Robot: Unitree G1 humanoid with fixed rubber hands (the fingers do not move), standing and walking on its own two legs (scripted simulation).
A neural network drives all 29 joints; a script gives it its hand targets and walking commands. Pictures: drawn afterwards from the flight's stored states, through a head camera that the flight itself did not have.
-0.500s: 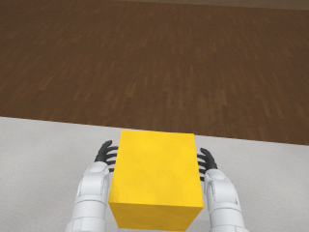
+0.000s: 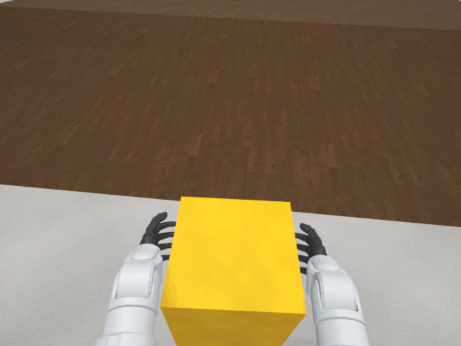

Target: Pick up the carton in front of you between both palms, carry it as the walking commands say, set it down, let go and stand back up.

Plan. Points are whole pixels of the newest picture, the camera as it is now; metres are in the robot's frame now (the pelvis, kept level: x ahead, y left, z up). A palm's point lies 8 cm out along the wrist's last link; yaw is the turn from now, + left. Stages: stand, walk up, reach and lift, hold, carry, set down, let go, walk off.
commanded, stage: hold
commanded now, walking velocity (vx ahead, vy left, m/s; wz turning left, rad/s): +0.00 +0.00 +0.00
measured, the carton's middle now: (231, 277) +0.29 +0.00 -0.04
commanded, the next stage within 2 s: carry in 0.82 s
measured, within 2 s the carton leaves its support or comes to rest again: neither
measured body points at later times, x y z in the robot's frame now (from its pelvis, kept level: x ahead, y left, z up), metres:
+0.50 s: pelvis -0.01 +0.00 +0.00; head -0.06 -0.01 +0.45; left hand +0.30 +0.15 +0.05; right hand +0.29 -0.15 +0.04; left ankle +0.00 +0.13 -0.75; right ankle +0.01 -0.13 -0.75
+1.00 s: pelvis +0.02 +0.01 -0.01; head -0.02 +0.02 +0.44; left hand +0.32 +0.17 +0.05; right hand +0.32 -0.14 +0.05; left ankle +0.00 +0.14 -0.74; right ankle +0.01 -0.13 -0.75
